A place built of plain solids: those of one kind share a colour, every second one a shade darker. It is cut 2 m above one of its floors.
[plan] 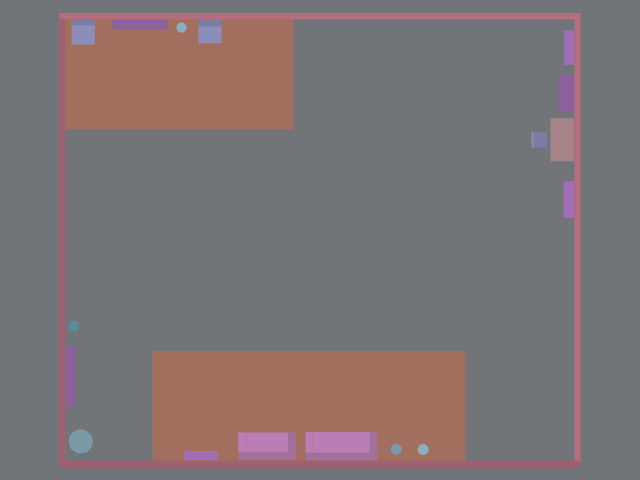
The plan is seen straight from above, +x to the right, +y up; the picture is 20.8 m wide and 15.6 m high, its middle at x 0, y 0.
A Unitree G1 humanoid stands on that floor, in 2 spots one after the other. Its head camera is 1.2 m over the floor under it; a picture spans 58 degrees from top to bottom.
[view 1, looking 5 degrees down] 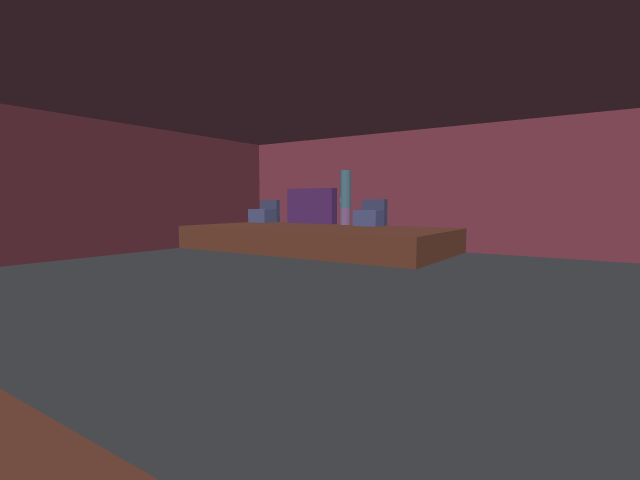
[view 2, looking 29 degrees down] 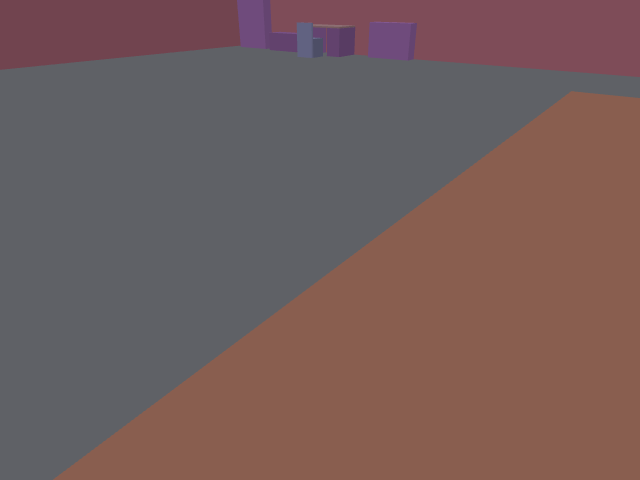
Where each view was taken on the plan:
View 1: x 2.37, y -4.70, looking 124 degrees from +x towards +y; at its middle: floor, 10.04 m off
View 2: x -2.96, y -4.67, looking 37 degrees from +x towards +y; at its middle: ground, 2.80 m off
